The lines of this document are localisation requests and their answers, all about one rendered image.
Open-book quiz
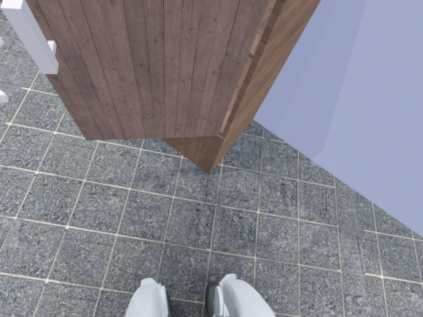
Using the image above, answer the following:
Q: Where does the right robot shin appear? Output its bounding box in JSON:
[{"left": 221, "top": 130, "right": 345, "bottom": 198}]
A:
[{"left": 212, "top": 274, "right": 237, "bottom": 317}]

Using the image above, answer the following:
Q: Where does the robot left thigh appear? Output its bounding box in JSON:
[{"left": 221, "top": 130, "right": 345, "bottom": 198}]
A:
[{"left": 124, "top": 283, "right": 169, "bottom": 317}]

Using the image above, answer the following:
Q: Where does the handle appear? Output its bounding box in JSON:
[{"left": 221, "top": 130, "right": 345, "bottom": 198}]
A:
[{"left": 1, "top": 0, "right": 59, "bottom": 74}]

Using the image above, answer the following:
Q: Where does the cupboard door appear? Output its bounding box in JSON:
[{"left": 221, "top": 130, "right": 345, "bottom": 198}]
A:
[{"left": 0, "top": 0, "right": 269, "bottom": 141}]

